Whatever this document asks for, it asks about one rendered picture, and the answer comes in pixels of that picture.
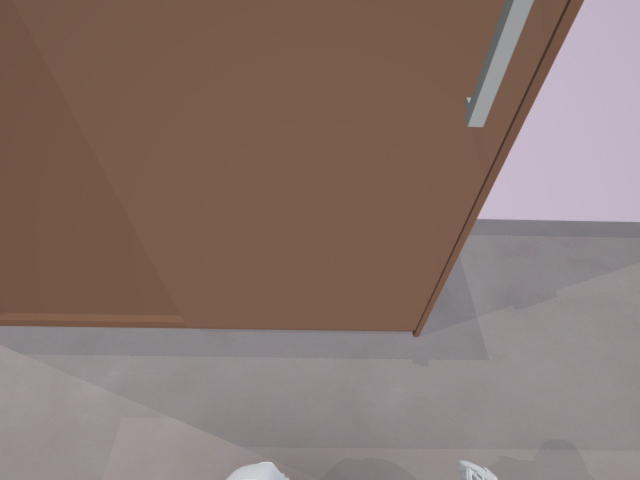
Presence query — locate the handle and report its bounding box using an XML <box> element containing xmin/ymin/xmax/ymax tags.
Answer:
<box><xmin>464</xmin><ymin>0</ymin><xmax>534</xmax><ymax>127</ymax></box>

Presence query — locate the wardrobe door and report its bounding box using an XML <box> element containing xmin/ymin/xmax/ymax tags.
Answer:
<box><xmin>13</xmin><ymin>0</ymin><xmax>568</xmax><ymax>330</ymax></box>
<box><xmin>0</xmin><ymin>0</ymin><xmax>180</xmax><ymax>315</ymax></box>

